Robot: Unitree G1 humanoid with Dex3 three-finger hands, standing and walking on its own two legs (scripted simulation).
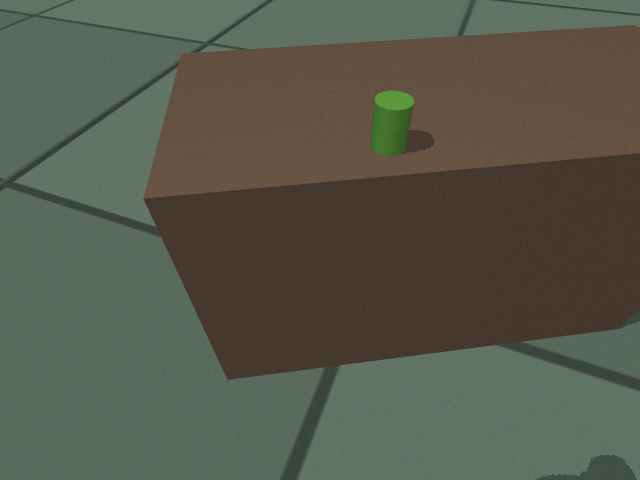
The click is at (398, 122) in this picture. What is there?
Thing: squat round
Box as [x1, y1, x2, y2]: [370, 91, 413, 155]
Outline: 384,91 377,94 374,99 370,146 377,153 383,155 395,155 402,152 405,148 413,99 408,94 400,91
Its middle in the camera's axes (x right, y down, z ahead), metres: +0.14 -0.22 +0.75
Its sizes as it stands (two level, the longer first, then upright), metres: 0.072 0.072 0.099
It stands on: a support 0.80 m high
